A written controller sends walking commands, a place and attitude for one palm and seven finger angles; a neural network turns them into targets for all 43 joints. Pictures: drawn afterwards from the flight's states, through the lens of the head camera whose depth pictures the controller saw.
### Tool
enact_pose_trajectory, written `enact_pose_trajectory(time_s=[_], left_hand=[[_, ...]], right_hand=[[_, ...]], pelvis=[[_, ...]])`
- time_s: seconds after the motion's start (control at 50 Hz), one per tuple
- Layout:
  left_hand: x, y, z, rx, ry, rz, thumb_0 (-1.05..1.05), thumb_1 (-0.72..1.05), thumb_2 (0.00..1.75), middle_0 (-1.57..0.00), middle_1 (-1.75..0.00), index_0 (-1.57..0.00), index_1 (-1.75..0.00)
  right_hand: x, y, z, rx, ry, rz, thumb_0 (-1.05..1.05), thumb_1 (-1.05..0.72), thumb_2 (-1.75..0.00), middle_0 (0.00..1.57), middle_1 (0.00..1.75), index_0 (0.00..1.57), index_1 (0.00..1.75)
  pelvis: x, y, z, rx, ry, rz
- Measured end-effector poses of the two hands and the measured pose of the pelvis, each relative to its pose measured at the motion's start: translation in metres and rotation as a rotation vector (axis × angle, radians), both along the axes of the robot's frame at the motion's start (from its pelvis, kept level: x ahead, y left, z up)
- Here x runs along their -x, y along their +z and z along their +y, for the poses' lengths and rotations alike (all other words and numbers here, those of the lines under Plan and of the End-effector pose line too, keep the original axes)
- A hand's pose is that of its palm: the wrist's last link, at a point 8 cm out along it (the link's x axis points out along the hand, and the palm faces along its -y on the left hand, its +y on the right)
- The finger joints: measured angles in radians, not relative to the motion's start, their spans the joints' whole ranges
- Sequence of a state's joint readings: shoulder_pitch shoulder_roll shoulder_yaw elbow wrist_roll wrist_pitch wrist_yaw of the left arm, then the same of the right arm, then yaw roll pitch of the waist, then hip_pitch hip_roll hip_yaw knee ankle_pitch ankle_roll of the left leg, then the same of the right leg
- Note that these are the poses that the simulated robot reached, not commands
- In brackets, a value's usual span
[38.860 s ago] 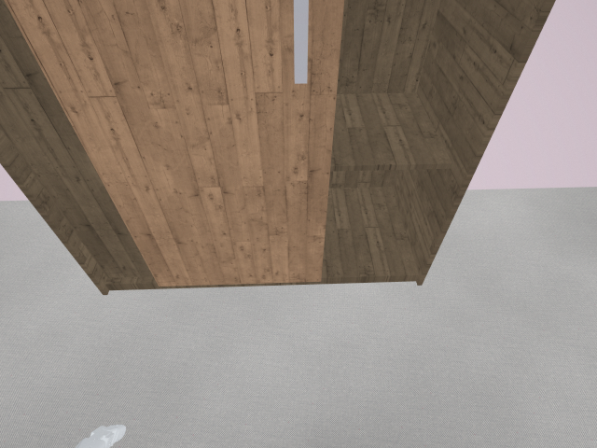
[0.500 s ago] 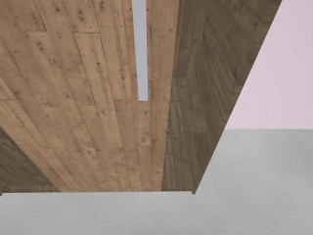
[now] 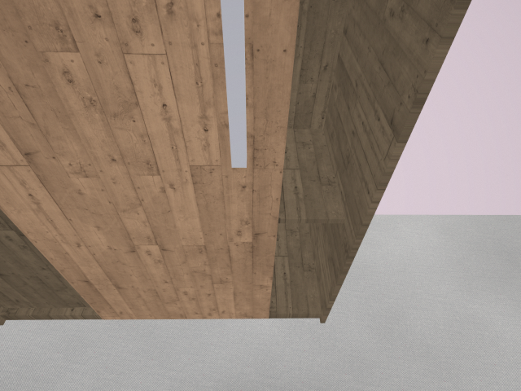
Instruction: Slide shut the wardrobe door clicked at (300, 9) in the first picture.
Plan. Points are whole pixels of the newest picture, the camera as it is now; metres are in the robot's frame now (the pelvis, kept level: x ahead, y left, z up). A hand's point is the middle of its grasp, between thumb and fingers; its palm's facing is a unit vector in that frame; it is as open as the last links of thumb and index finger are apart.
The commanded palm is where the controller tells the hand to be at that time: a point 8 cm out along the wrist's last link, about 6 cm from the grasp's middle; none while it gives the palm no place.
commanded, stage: look again from close up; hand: left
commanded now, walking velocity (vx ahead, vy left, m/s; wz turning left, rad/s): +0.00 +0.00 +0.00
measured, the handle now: (237, 85) +0.48 +0.07 +0.24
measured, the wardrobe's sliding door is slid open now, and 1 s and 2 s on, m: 0.20 0.20 0.20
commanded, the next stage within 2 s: raise the hand with hooked fingers in 0.10 s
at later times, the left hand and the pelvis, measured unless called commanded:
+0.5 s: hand (116, 328) +0.19 +0.21 +0.04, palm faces +0.08 -1.00 -0.06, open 8.0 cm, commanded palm +0.11 +0.27 -0.01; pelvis -0.04 +0.01 -0.04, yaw +0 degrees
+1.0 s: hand (69, 305) +0.20 +0.26 +0.08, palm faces +0.07 -1.00 -0.06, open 10.8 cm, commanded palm +0.15 +0.31 +0.10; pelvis -0.03 +0.03 -0.03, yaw +1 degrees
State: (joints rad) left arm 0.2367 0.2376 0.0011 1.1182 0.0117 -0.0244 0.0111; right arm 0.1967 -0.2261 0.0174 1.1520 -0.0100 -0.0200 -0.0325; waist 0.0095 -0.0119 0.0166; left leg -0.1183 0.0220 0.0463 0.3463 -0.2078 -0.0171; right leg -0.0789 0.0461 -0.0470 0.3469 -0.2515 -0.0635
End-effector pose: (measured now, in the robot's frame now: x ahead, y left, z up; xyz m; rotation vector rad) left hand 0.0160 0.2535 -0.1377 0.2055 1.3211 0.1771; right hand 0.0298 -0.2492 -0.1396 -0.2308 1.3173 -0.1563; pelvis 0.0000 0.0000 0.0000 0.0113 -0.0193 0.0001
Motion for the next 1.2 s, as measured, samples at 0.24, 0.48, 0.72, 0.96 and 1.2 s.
enact_pose_trajectory(time_s=[0.24,0.48,0.72,0.96,1.2], left_hand=[[-0.01,0.006,0.002,-0.002,0.05,-0.078,0.01,0.91,0.89,-0.2,-0.3,-0.2,-0.3],[-0.155,0.185,0.014,0.059,-0.138,-1.425,0.01,0.77,0.83,-0.21,-0.39,-0.21,-0.39],[-0.082,0.148,0.047,0.017,0.03,-1.316,0.02,0.49,0.72,-0.23,-0.56,-0.23,-0.57],[-0.162,0.216,0.054,0.138,-0.198,-1.313,0.01,0.21,0.6,-0.25,-0.74,-0.25,-0.75],[-0.148,0.267,0.076,0.013,-0.127,-1.431,0.0,-0.07,0.48,-0.27,-0.92,-0.27,-0.93]], right_hand=[[-0.005,0.002,-0.001,0.004,-0.008,-0.051,0.01,-0.9,-0.9,0.2,0.3,0.2,0.3],[-0.097,0.031,0.016,-0.033,0.064,-0.695,0.01,-0.9,-0.9,0.2,0.3,0.2,0.3],[-0.13,0.044,0.034,0.038,0.232,-0.785,0.01,-0.9,-0.9,0.2,0.3,0.2,0.3],[-0.104,0.042,0.074,-0.071,0.129,-0.758,0.02,-0.9,-0.9,0.2,0.3,0.21,0.3],[-0.109,0.048,0.069,-0.045,0.201,-0.734,0.02,-0.9,-0.9,0.2,0.3,0.2,0.3]], pelvis=[[0.005,-0.001,0.002,0.009,-0.002,0.0],[0.036,-0.032,0.008,-0.013,0.005,0.104],[0.04,-0.051,0.017,0.034,0.055,0.106],[0.033,-0.031,0.031,0.034,0.027,0.068],[0.031,-0.021,0.038,0.034,0.047,0.013]])
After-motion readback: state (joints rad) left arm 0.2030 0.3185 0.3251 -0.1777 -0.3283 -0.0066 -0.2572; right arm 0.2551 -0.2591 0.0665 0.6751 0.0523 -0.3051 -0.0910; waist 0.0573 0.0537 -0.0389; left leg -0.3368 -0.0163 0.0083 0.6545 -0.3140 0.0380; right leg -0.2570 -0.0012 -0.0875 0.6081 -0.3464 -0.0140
